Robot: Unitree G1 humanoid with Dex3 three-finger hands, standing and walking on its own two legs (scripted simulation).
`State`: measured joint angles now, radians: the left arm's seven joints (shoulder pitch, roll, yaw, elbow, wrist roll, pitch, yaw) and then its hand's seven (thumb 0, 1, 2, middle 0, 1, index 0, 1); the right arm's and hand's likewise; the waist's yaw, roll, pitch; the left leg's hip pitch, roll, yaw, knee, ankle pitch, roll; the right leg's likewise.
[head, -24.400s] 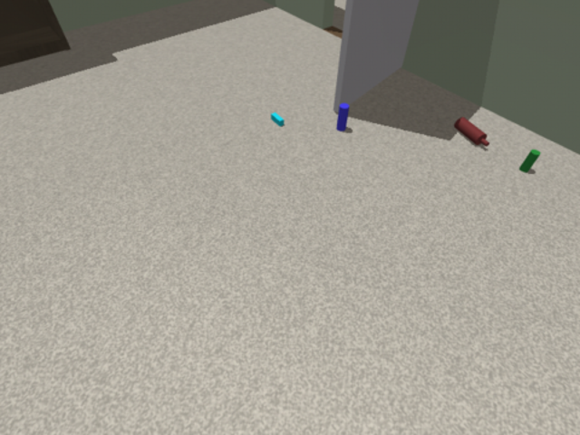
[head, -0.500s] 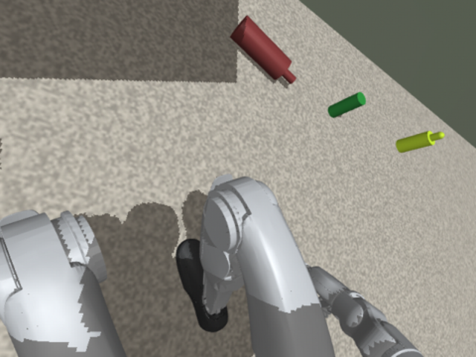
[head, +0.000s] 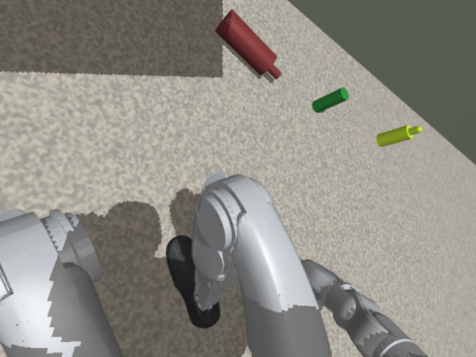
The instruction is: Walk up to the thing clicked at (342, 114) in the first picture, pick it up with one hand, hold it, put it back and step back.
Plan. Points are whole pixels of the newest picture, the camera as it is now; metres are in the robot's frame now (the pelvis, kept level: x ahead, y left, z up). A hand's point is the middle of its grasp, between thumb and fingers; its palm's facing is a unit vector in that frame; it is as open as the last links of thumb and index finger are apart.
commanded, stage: open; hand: left
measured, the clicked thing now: out of the picture +0.45 +0.33 -0.20
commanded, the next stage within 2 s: withdraw in 0.32 s
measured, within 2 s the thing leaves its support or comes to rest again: rests again in 0.10 s
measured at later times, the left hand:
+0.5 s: hand out of the picture +0.45 +0.32 -0.16, palm faces +0.43 -0.90 +0.00, open 14.3 cm
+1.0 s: hand out of the picture +0.42 +0.41 -0.07, palm faces +0.40 -0.91 -0.13, open 17.4 cm
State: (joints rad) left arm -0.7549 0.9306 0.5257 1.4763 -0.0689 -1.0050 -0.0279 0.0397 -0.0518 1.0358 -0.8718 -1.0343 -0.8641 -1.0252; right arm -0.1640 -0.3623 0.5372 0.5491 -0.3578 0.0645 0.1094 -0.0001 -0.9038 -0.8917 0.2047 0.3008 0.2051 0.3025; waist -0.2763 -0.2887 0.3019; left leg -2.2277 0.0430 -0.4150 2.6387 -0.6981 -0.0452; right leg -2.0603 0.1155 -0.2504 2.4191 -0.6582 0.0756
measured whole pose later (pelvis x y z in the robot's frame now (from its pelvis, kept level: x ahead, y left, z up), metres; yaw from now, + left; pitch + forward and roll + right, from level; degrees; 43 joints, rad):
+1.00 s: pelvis +0.00 +0.00 +0.02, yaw +2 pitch +21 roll -15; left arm -0.70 0.90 0.56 1.18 -0.05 -0.63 -0.21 -0.01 -0.53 0.03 -0.06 -0.04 -0.08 -0.03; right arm 0.00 -0.33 0.34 0.57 -0.18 0.12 0.07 0.00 -0.91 -0.90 0.21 0.30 0.21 0.30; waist -0.19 -0.15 0.11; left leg -2.26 0.06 -0.31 2.53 -0.68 -0.01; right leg -2.09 0.08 -0.19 2.36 -0.68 0.05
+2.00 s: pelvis +0.07 +0.00 +0.37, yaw +17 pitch +18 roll -3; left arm 0.17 0.29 0.11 0.30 -0.01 0.20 0.17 -0.01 -0.55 0.05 -0.06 -0.05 -0.06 -0.06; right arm 0.22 -0.23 0.02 0.53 0.05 0.00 -0.13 0.01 -0.90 -0.90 0.20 0.30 0.20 0.30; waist -0.06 0.01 -0.17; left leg -1.07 0.06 -0.05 1.27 -0.52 -0.02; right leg -0.99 0.00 -0.05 1.23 -0.56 0.01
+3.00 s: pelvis +0.08 -0.01 +0.43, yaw +18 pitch +7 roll -1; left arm 0.48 0.20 -0.01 -0.01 -0.01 0.26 0.13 -0.01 -0.55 0.05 -0.06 -0.06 -0.06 -0.06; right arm 0.29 -0.21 0.03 0.50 0.01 -0.12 -0.18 0.02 -0.90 -0.90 0.20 0.30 0.20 0.30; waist -0.03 0.04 -0.10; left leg -0.65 0.05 -0.03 0.95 -0.42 -0.03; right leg -0.59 -0.01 -0.05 0.93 -0.46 0.00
